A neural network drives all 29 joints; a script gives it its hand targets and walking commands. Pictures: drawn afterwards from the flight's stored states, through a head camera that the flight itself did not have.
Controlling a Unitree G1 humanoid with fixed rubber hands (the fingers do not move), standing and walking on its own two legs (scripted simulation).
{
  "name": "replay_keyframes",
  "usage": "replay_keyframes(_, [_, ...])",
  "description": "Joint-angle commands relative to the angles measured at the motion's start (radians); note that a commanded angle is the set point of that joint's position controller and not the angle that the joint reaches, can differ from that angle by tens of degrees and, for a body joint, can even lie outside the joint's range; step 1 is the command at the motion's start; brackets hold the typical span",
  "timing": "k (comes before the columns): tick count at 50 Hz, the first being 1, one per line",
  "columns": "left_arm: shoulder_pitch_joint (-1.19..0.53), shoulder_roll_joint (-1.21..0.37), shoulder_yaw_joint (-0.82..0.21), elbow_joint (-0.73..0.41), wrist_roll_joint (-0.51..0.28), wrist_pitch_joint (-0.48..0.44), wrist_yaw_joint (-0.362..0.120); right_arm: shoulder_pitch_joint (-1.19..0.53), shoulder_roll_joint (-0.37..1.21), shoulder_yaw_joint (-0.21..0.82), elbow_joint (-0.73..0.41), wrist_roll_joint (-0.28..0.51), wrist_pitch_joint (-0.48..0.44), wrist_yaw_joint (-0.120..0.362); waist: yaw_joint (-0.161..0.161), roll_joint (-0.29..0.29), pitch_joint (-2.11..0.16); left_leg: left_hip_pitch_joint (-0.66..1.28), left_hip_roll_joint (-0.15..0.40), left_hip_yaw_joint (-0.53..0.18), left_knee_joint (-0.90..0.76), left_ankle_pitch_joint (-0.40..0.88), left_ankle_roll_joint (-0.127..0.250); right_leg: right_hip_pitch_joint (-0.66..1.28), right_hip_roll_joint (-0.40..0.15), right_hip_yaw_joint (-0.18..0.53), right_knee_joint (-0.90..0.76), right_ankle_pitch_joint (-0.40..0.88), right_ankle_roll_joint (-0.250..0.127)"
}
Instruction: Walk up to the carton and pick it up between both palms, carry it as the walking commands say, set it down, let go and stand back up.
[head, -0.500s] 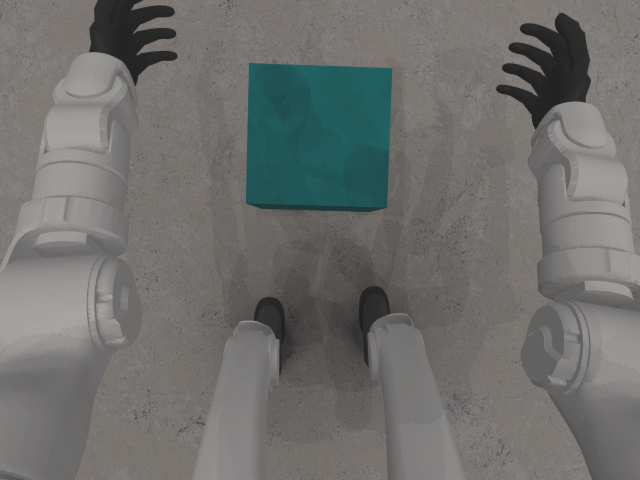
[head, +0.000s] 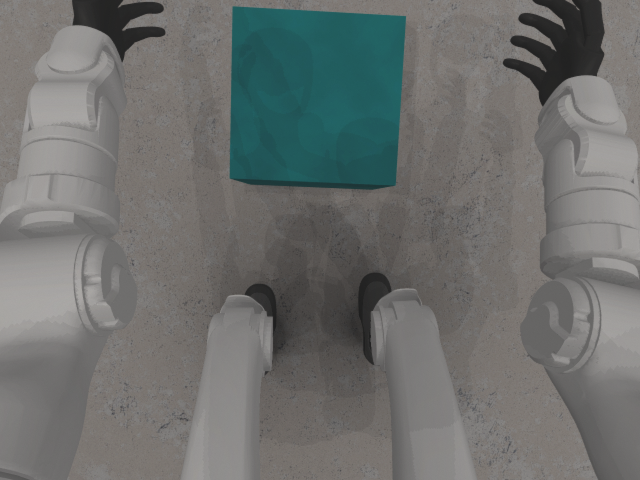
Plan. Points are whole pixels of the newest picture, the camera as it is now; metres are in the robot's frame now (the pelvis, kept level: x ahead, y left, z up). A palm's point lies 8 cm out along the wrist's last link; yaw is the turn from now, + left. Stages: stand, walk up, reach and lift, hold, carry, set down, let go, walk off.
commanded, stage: reach and lift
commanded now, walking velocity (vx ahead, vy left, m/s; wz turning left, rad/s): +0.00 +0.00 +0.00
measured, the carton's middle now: (315, 114) +0.56 +0.00 -0.46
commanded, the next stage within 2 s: none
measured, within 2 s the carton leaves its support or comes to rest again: neither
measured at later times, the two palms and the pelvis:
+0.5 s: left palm (158, 88) +0.55 +0.21 -0.27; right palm (492, 112) +0.51 -0.24 -0.27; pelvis -0.03 +0.00 -0.13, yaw -1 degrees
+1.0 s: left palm (191, 114) +0.55 +0.20 -0.39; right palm (447, 126) +0.52 -0.22 -0.39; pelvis -0.03 +0.00 -0.21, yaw +0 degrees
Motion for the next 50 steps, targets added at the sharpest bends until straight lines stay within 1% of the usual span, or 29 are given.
replay_keyframes(1, [-0.300,0.187,-0.022,-0.130,-0.044,-0.020,0.028,-0.231,-0.164,0.039,-0.134,0.049,-0.016,-0.029,-0.011,0.055,-1.261,0.443,-0.049,0.137,0.019,0.263,-0.021,0.643,0.059,-0.115,0.067,0.355,0.025])
replay_keyframes(4, [-0.318,0.202,-0.052,-0.166,-0.083,-0.013,0.035,-0.254,-0.174,0.079,-0.178,0.083,-0.003,-0.041,-0.012,0.042,-1.382,0.415,-0.054,0.151,0.087,0.311,-0.021,0.710,0.055,-0.107,0.136,0.445,0.022])
replay_keyframes(7, [-0.315,0.213,-0.071,-0.168,-0.110,-0.002,0.038,-0.269,-0.185,0.099,-0.192,0.093,0.010,-0.047,-0.019,0.019,-1.412,0.361,-0.052,0.155,0.134,0.302,-0.015,0.731,0.053,-0.098,0.188,0.471,0.024])
replay_keyframes(10, [-0.340,0.218,-0.078,-0.160,-0.125,0.001,0.041,-0.307,-0.193,0.102,-0.182,0.097,0.016,-0.050,-0.016,0.016,-1.353,0.325,-0.043,0.149,0.175,0.265,-0.008,0.646,0.049,-0.102,0.227,0.407,0.026])
replay_keyframes(12, [-0.348,0.218,-0.080,-0.134,-0.127,-0.001,0.044,-0.322,-0.204,0.099,-0.147,0.093,0.013,-0.051,-0.021,0.017,-1.284,0.296,-0.035,0.138,0.202,0.227,-0.006,0.567,0.045,-0.107,0.257,0.344,0.027])
replay_keyframes(13, [-0.360,0.219,-0.081,-0.120,-0.128,-0.002,0.045,-0.336,-0.207,0.099,-0.130,0.097,0.010,-0.051,-0.015,0.024,-1.255,0.293,-0.030,0.136,0.219,0.209,-0.006,0.527,0.043,-0.108,0.271,0.309,0.027])
replay_keyframes(14, [-0.365,0.213,-0.086,-0.104,-0.130,-0.003,0.047,-0.335,-0.209,0.100,-0.105,0.095,0.007,-0.051,-0.022,0.025,-1.223,0.286,-0.025,0.130,0.233,0.187,-0.004,0.488,0.041,-0.114,0.285,0.273,0.027])
replay_keyframes(19, [-0.425,0.223,-0.102,-0.046,-0.135,-0.009,0.058,-0.386,-0.234,0.104,-0.015,0.108,-0.007,-0.053,-0.017,0.044,-1.089,0.275,-0.006,0.113,0.294,0.092,-0.003,0.341,0.025,-0.125,0.343,0.133,0.026])
replay_keyframes(20, [-0.427,0.223,-0.108,-0.021,-0.136,-0.009,0.061,-0.386,-0.236,0.104,0.013,0.110,-0.009,-0.053,-0.016,0.054,-1.061,0.278,-0.001,0.113,0.305,0.076,-0.003,0.317,0.022,-0.126,0.351,0.111,0.028])
replay_keyframes(23, [-0.451,0.210,-0.133,0.007,-0.145,-0.014,0.066,-0.415,-0.241,0.114,0.049,0.126,-0.021,-0.051,-0.013,0.064,-1.010,0.274,0.008,0.101,0.346,0.059,-0.001,0.266,0.012,-0.129,0.397,0.080,0.025])
replay_keyframes(24, [-0.459,0.208,-0.141,0.011,-0.150,-0.018,0.066,-0.424,-0.242,0.118,0.059,0.129,-0.027,-0.051,-0.010,0.068,-0.999,0.270,0.010,0.100,0.359,0.061,-0.002,0.253,0.011,-0.129,0.411,0.080,0.026])
replay_keyframes(26, [-0.484,0.210,-0.157,0.011,-0.163,-0.025,0.071,-0.445,-0.244,0.128,0.068,0.140,-0.036,-0.052,-0.015,0.063,-0.997,0.272,0.016,0.096,0.389,0.077,0.000,0.249,0.006,-0.130,0.441,0.092,0.025])
replay_keyframes(27, [-0.491,0.213,-0.162,0.025,-0.167,-0.029,0.073,-0.451,-0.249,0.132,0.092,0.142,-0.041,-0.053,-0.014,0.061,-0.989,0.264,0.017,0.095,0.406,0.080,0.000,0.249,0.004,-0.126,0.457,0.094,0.025])
replay_keyframes(30, [-0.517,0.221,-0.182,0.007,-0.188,-0.047,0.082,-0.486,-0.259,0.148,0.070,0.160,-0.062,-0.062,-0.017,0.057,-1.025,0.271,0.020,0.096,0.456,0.130,0.001,0.272,0.003,-0.126,0.504,0.147,0.026])
replay_keyframes(35, [-0.530,0.237,-0.207,0.023,-0.220,-0.070,0.094,-0.508,-0.276,0.181,0.084,0.185,-0.088,-0.082,-0.015,0.031,-1.053,0.248,0.025,0.100,0.530,0.177,0.002,0.335,0.003,-0.116,0.571,0.206,0.022])
replay_keyframes(36, [-0.529,0.241,-0.210,0.026,-0.224,-0.075,0.096,-0.512,-0.270,0.188,0.084,0.194,-0.091,-0.085,-0.006,0.037,-1.041,0.235,0.026,0.101,0.539,0.178,0.003,0.335,0.003,-0.112,0.584,0.215,0.021])
replay_keyframes(37, [-0.532,0.244,-0.217,0.026,-0.230,-0.079,0.097,-0.514,-0.271,0.195,0.090,0.197,-0.094,-0.088,-0.007,0.029,-1.042,0.230,0.026,0.101,0.551,0.184,0.003,0.342,0.004,-0.111,0.595,0.224,0.021])
replay_keyframes(40, [-0.535,0.254,-0.226,0.046,-0.242,-0.089,0.099,-0.524,-0.268,0.216,0.111,0.216,-0.101,-0.092,0.007,0.024,-1.011,0.205,0.032,0.100,0.580,0.183,0.006,0.341,0.002,-0.102,0.625,0.231,0.020])
replay_keyframes(41, [-0.538,0.253,-0.230,0.055,-0.245,-0.093,0.100,-0.528,-0.268,0.223,0.120,0.219,-0.104,-0.093,0.007,0.022,-0.995,0.194,0.035,0.099,0.590,0.180,0.006,0.327,0.001,-0.099,0.634,0.231,0.019])
replay_keyframes(42, [-0.540,0.260,-0.237,0.056,-0.243,-0.097,0.101,-0.534,-0.268,0.220,0.120,0.220,-0.108,-0.094,0.003,0.031,-0.968,0.192,0.040,0.098,0.594,0.168,0.008,0.292,0.002,-0.099,0.639,0.221,0.021])
replay_keyframes(47, [-0.586,0.250,-0.266,0.020,-0.271,-0.111,0.113,-0.564,-0.290,0.227,0.114,0.247,-0.128,-0.103,-0.009,0.071,-0.994,0.217,0.040,0.096,0.630,0.210,0.001,0.311,0.002,-0.090,0.673,0.263,0.011])
replay_keyframes(50, [-0.582,0.246,-0.276,0.020,-0.288,-0.110,0.114,-0.544,-0.290,0.232,0.140,0.248,-0.129,-0.107,-0.016,0.064,-0.970,0.201,0.038,0.096,0.637,0.205,0.003,0.320,0.001,-0.086,0.681,0.270,0.004])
